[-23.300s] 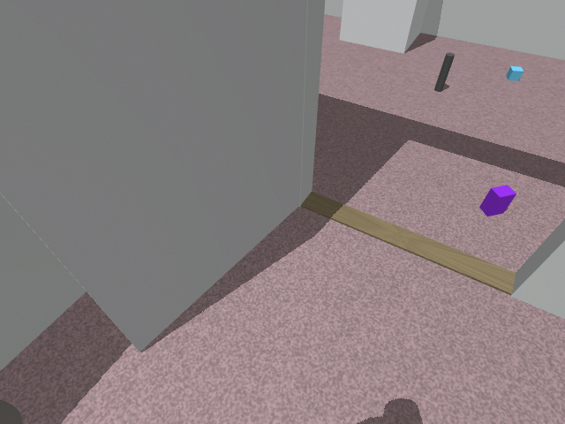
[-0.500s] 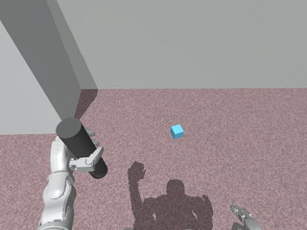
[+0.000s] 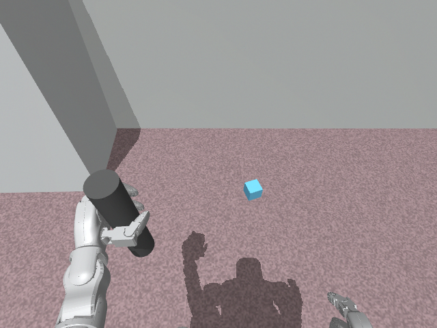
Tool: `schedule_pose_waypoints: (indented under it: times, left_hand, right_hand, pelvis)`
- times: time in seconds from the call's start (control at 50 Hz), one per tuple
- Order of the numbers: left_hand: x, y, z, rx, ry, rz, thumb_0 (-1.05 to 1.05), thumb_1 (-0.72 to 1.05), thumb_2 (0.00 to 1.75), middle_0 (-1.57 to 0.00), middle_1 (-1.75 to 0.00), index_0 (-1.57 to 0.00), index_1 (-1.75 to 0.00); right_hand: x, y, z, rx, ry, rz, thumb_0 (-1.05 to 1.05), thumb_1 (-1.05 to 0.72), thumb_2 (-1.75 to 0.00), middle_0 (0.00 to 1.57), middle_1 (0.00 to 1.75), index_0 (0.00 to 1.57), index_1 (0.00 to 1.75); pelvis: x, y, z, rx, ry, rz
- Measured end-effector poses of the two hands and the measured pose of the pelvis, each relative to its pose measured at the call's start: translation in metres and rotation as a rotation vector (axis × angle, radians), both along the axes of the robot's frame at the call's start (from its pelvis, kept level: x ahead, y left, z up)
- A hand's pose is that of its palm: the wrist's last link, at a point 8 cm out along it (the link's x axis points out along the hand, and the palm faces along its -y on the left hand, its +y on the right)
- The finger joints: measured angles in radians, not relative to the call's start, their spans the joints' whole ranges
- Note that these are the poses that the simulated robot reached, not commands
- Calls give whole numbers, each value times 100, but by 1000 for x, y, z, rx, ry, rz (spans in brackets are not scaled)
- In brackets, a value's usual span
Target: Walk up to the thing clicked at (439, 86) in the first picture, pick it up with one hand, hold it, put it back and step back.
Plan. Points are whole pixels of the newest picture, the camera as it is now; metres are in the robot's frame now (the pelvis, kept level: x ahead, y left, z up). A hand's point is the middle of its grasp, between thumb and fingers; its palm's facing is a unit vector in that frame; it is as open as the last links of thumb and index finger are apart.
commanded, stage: hold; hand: left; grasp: from above
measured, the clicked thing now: (126, 220) +0.32 +0.18 +0.02
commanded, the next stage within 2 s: crouch in 0.88 s
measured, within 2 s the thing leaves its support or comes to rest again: neither
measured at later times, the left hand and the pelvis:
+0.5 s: hand (127, 217) +0.31 +0.17 +0.04, palm faces +0.13 -0.99 +0.00, open 7.4 cm; pelvis -0.01 +0.00 +0.00, yaw +0 degrees
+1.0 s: hand (128, 217) +0.32 +0.17 +0.04, palm faces +0.14 -0.99 +0.00, open 7.4 cm; pelvis +0.00 +0.00 +0.00, yaw +0 degrees
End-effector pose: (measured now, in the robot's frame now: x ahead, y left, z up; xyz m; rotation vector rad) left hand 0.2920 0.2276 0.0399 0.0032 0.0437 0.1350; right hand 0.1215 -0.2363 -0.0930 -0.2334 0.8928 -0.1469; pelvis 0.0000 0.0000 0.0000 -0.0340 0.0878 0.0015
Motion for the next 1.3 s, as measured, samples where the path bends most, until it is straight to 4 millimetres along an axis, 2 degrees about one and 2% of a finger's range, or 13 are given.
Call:
schedule_pose_waypoints:
  times: [0.3,0.56,0.92,1.12,1.2,1.3]
  left_hand:
    - [1,0,1,-2,6,-4,1,-11,112,-81,-116,-87,-119]
    - [-7,-1,2,-1,-3,-1,1,-11,112,-81,-116,-87,-119]
    - [-8,-5,-1,-8,2,-5,1,-11,112,-81,-116,-87,-119]
    - [1,2,0,-3,-9,18,1,-11,112,-81,-116,-87,-118]
    - [4,3,-11,-2,9,10,1,-11,112,-82,-115,-88,-118]
    - [4,2,-44,-24,58,6,1,-11,112,-82,-115,-88,-118]
  right_hand:
    - [-6,0,-1,8,9,0,1,-91,-90,20,29,20,30]
    - [-11,-3,0,7,2,-4,1,-91,-91,20,29,20,30]
    - [-3,-6,1,5,-13,2,1,-91,-91,20,29,20,30]
    - [1,-6,0,0,-9,1,1,-90,-91,20,29,20,30]
    - [0,-7,-3,0,6,2,1,-89,-90,20,29,20,30]
    - [-4,-10,-13,-8,42,8,1,-88,-90,20,29,20,30]
  pelvis:
    - [-2,0,1,-1,-3,0]
    - [-7,-2,1,1,-8,-1]
    - [-4,-5,1,4,-2,2]
    - [-1,-5,0,3,6,3]
    - [-1,-4,-2,2,24,3]
    - [-5,-3,-12,0,69,0]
